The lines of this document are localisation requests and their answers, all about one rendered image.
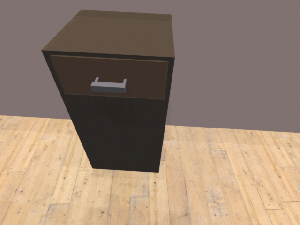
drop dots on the handle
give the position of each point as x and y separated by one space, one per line
108 86

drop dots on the cabinet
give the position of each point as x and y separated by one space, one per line
117 133

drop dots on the drawer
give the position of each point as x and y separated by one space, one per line
145 78

